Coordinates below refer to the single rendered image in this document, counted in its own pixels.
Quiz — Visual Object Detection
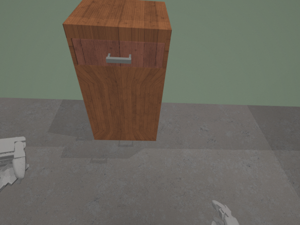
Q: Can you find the cabinet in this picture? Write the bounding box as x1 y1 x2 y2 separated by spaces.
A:
63 0 172 141

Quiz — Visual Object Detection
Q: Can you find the robot right hand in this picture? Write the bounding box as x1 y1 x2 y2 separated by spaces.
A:
211 200 240 225

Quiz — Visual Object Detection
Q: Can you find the handle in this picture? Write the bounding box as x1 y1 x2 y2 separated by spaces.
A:
106 53 131 64

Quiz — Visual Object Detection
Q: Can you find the robot left hand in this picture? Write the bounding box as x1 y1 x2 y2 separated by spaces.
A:
0 136 29 192

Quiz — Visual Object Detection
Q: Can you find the drawer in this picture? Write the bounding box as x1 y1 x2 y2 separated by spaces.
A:
72 38 165 68

